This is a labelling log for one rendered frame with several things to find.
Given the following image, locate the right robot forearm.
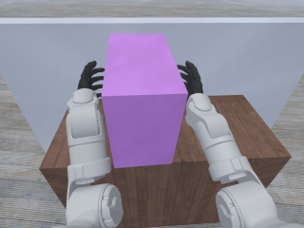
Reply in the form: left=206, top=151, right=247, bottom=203
left=185, top=93, right=277, bottom=214

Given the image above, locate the right robot hand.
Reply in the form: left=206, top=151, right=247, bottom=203
left=177, top=61, right=203, bottom=101

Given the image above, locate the robot right upper arm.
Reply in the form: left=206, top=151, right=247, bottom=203
left=216, top=180, right=304, bottom=228

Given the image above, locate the pedestal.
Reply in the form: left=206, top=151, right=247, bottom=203
left=39, top=95, right=292, bottom=228

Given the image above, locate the left robot hand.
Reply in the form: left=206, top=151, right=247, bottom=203
left=77, top=61, right=105, bottom=98

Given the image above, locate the left robot forearm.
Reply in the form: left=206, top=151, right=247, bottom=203
left=66, top=88, right=112, bottom=220

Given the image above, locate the carton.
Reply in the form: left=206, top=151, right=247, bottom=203
left=101, top=33, right=188, bottom=168

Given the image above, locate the robot left upper arm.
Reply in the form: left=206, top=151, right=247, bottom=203
left=50, top=183, right=124, bottom=228

